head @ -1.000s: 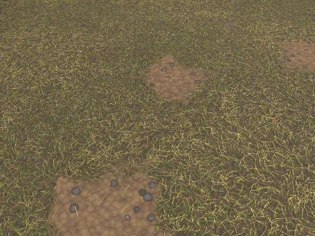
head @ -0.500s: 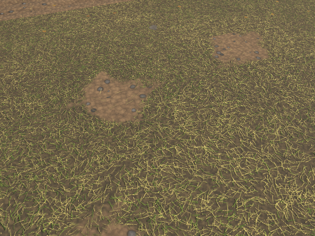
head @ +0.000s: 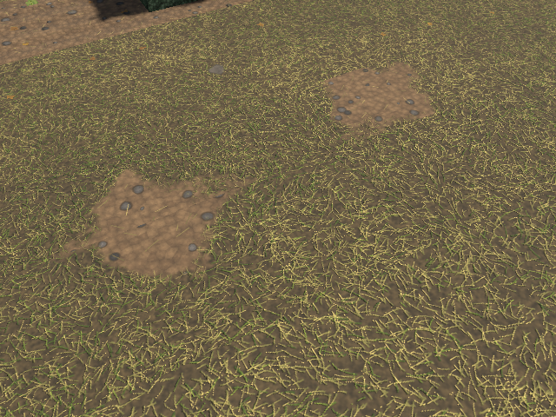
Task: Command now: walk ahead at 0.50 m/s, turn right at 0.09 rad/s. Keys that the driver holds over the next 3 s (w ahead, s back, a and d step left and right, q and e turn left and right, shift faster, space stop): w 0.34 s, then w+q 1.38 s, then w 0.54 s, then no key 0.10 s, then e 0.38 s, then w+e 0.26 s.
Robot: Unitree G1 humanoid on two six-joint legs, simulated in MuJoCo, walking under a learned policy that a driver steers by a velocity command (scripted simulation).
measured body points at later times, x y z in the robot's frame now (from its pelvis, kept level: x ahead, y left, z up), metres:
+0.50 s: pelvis +0.28 +0.08 -0.18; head +0.29 +0.10 +0.27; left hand +0.29 +0.32 -0.33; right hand +0.31 -0.16 -0.31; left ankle +0.29 +0.17 -0.90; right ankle +0.25 -0.06 -0.72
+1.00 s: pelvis +0.55 +0.06 -0.15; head +0.55 +0.06 +0.30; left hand +0.50 +0.31 -0.29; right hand +0.74 -0.13 -0.28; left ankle +0.59 +0.23 -0.83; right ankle +0.58 -0.03 -0.90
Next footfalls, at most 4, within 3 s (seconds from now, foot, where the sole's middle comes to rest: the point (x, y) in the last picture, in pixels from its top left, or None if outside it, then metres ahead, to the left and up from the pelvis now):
0.34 left None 0.33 0.18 -0.94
0.74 right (303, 412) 0.62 -0.03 -0.94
1.26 left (200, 394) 0.67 0.26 -0.94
1.68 right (227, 317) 1.03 0.22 -1.13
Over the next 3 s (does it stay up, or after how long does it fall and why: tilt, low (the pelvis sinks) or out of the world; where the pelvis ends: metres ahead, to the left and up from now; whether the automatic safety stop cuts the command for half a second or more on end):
stays up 1.20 0.66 -0.35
